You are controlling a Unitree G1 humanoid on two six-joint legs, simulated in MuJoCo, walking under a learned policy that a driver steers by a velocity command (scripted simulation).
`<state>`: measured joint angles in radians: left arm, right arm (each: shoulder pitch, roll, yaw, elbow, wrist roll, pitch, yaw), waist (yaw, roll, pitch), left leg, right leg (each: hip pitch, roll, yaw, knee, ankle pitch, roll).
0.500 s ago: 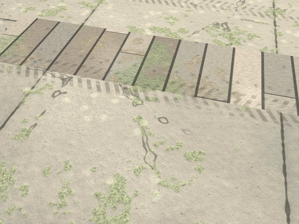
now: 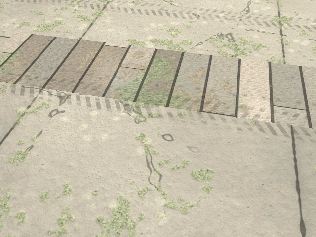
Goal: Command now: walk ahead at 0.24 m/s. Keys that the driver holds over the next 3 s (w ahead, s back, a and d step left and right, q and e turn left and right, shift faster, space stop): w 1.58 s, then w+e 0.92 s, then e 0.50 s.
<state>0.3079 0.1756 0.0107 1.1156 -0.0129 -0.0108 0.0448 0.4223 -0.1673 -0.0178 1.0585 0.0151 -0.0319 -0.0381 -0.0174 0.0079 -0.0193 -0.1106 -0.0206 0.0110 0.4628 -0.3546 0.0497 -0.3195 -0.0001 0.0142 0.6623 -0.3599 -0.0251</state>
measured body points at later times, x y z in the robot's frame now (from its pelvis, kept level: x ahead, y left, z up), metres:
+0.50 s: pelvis +0.19 -0.04 +0.00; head +0.21 -0.04 +0.45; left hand +0.09 +0.19 -0.14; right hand +0.38 -0.27 -0.11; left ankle +0.37 +0.12 -0.68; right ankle +0.06 -0.14 -0.74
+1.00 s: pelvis +0.49 +0.02 +0.01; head +0.50 +0.02 +0.46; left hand +0.65 +0.27 -0.10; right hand +0.48 -0.25 -0.13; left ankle +0.43 +0.10 -0.74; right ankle +0.67 -0.16 -0.67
